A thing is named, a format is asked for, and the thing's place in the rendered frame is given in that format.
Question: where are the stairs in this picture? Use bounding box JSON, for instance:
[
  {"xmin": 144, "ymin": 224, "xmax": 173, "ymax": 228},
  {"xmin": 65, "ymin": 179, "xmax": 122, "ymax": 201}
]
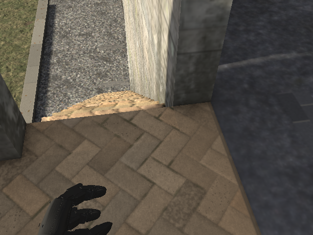
[{"xmin": 41, "ymin": 90, "xmax": 165, "ymax": 122}]

